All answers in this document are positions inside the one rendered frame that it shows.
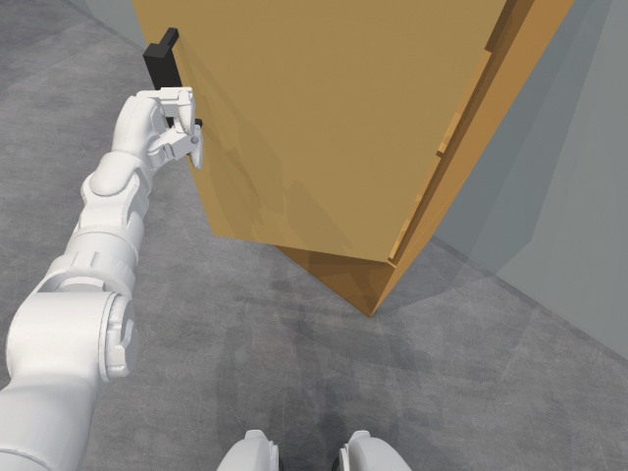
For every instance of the handle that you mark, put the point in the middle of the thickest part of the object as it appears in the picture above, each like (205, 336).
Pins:
(161, 65)

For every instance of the left robot hand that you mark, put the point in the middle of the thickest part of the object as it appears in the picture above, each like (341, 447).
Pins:
(140, 130)

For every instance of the robot right thigh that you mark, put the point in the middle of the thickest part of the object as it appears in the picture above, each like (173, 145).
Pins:
(370, 454)

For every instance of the robot left forearm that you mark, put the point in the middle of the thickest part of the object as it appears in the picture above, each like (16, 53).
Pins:
(104, 248)

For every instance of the left robot upper arm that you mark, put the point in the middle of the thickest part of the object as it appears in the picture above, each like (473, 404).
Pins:
(66, 349)

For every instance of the cupboard door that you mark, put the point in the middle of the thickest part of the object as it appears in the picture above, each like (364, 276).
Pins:
(321, 118)

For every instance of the right robot shin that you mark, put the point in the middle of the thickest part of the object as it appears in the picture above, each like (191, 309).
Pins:
(359, 434)

